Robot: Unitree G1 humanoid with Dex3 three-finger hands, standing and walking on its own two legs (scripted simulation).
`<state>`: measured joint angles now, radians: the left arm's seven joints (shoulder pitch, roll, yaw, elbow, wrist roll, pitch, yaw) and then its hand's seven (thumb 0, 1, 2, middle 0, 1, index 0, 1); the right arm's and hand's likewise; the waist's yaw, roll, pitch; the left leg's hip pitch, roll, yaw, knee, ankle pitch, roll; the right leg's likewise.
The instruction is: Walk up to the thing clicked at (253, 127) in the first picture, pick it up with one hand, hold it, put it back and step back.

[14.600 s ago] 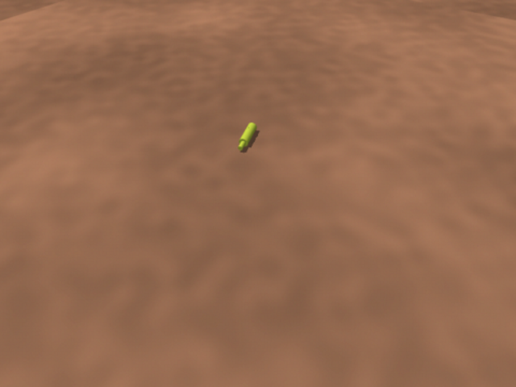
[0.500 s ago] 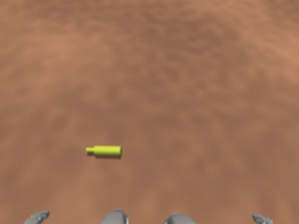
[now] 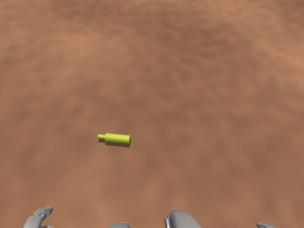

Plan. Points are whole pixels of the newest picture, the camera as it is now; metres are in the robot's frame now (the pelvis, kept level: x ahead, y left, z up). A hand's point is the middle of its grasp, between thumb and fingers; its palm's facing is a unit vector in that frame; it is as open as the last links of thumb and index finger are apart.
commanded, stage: walk up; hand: left
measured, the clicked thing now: (114, 137) +0.72 +0.26 -0.73
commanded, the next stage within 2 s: stand in 1.42 s
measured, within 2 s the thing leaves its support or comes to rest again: neither
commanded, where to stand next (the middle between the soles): +0.32 +0.00 m, yaw -1 degrees
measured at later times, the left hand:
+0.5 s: hand out of the picture -0.01 +0.26 -0.13, palm faces +0.02 -0.92 -0.39, open 7.4 cm
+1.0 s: hand out of the picture +0.05 +0.26 -0.14, palm faces +0.00 -0.93 -0.37, open 7.4 cm
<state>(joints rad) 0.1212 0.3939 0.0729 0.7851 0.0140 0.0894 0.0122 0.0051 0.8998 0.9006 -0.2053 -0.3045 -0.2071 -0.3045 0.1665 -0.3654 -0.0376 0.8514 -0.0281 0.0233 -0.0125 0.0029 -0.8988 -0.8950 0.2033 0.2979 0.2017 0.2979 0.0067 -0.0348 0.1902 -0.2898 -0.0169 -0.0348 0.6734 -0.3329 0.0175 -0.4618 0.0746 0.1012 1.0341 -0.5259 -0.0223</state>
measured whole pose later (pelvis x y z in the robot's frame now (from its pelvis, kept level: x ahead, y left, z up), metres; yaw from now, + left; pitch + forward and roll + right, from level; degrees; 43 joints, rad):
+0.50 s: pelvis -0.06 -0.01 +0.01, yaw +0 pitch -3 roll +2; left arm 0.24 0.38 0.05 0.94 0.01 0.00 -0.01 0.01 0.90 0.90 -0.21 -0.30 -0.21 -0.30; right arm 0.23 -0.37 -0.06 0.96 -0.02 0.00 0.01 0.01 -0.90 -0.90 0.20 0.30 0.20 0.30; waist 0.03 -0.01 0.10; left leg -0.23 -0.04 -0.05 0.55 -0.26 0.00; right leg -0.20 -0.04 0.03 0.63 -0.39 0.00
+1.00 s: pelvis -0.04 +0.00 +0.01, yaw +0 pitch -3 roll -1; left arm 0.14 0.38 0.03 1.00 0.01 -0.05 0.00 0.01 0.90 0.90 -0.20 -0.30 -0.21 -0.30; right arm 0.14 -0.36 -0.04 0.98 0.00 -0.01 0.01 0.00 -0.90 -0.90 0.20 0.30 0.20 0.30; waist 0.01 0.01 0.10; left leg -0.24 0.00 -0.04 0.62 -0.31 0.01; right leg -0.15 0.01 -0.01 0.53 -0.32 0.00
